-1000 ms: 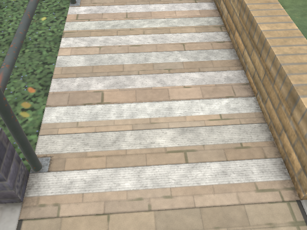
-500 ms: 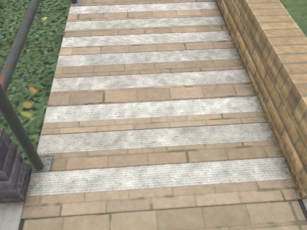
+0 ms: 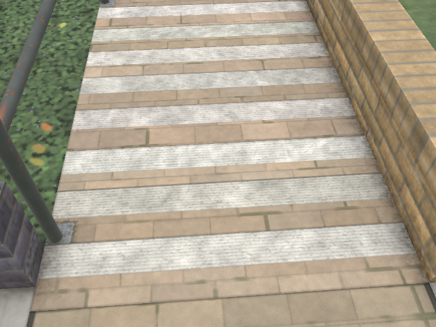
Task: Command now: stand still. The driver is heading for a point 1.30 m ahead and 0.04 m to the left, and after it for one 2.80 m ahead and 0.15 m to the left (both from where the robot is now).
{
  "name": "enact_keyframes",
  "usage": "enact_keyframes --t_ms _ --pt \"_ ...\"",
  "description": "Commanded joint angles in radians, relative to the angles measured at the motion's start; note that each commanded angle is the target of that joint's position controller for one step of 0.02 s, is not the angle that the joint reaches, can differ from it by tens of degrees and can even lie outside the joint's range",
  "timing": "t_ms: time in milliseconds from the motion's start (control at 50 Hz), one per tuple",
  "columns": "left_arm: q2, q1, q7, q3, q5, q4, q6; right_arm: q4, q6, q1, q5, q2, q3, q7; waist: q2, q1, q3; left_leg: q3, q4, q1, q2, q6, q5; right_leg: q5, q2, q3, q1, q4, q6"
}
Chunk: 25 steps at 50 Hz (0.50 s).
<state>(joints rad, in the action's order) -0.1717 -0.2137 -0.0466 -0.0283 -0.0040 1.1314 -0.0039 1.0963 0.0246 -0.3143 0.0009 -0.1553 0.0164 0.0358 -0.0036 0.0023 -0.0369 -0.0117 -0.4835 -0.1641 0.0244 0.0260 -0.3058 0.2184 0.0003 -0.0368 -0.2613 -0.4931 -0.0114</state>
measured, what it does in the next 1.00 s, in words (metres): walks ahead: right foot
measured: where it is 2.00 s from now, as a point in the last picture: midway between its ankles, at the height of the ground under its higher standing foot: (250, 227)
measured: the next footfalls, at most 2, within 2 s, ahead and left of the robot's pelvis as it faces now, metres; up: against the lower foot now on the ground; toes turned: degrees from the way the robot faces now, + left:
right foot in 1.00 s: +0.18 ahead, -0.17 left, +0.00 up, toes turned -5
left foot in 1.48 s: +0.64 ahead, +0.00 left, +0.00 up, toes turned +4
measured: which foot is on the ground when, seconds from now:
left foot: down 0.00-1.00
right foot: down 0.00-0.70, up 0.72-0.98, down 1.00-1.00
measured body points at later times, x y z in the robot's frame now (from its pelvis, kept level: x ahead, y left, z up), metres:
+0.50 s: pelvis +0.00 +0.00 +0.00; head +0.02 +0.01 +0.45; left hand +0.02 +0.24 -0.16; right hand -0.01 -0.22 -0.16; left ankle -0.03 +0.10 -0.74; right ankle +0.03 -0.13 -0.74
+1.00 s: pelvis +0.10 -0.06 -0.01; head +0.10 -0.07 +0.44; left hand +0.22 +0.20 -0.12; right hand +0.04 -0.31 -0.16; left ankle -0.03 +0.10 -0.74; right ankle +0.14 -0.17 -0.74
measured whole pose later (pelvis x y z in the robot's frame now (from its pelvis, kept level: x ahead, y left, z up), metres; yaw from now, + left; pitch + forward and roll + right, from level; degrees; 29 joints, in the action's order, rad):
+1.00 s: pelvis +0.10 -0.06 -0.01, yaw +0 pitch +2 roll +0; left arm -0.23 -0.15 0.04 -0.07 0.03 0.96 0.07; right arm 1.05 0.08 -0.46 0.03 -0.23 0.06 0.01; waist 0.05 -0.04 0.04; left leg 0.02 -0.41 -0.03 -0.06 0.04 -0.42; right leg 0.29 -0.05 0.11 -0.38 -0.56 0.03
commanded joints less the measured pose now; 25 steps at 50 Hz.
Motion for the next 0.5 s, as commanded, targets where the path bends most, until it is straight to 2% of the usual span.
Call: enact_keyframes --t_ms 20,500 --pt "-0.088 -0.041 -0.003 -0.012 0.000 -0.018 0.005 -0.012 0.004 -0.079 0.000 -0.082 0.012 0.002 0.006 0.000 -0.019 0.041 0.114 -0.104 -0.044 0.018 0.108 -0.125 -0.021 -0.016 0.069 0.057 0.039" --pt "-0.084 -0.064 -0.006 -0.012 -0.002 -0.016 0.005 -0.017 0.006 -0.102 -0.001 -0.077 0.011 0.000 0.007 -0.001 -0.024 0.043 0.117 -0.095 -0.045 0.022 0.134 -0.141 -0.022 -0.014 0.072 0.053 0.032"
Keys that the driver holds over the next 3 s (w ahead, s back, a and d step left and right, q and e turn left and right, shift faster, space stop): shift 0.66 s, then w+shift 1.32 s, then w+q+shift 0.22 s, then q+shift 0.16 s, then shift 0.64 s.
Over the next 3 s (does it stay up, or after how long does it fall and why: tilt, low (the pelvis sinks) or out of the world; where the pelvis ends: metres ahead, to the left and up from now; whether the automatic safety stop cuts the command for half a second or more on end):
stays up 1.54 -0.08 -0.01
